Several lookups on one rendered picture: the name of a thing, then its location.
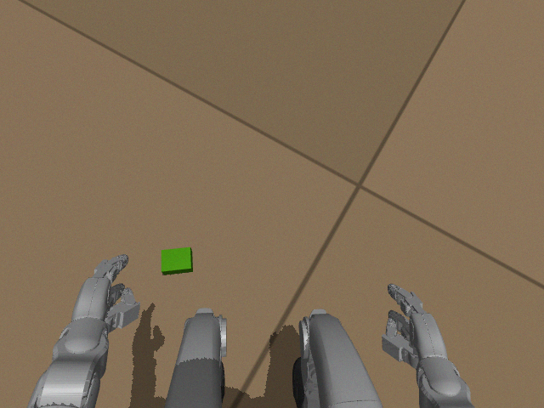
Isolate left robot arm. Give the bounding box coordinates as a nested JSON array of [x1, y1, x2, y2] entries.
[[26, 317, 109, 408]]

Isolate right robot hand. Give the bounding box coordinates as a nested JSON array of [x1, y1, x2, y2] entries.
[[382, 284, 448, 369]]

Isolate right robot arm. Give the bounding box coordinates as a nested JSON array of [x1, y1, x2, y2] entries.
[[416, 357, 475, 408]]

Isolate small box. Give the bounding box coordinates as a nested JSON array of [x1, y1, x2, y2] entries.
[[161, 247, 193, 275]]

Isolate left robot hand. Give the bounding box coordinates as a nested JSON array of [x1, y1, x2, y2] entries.
[[71, 254, 140, 333]]

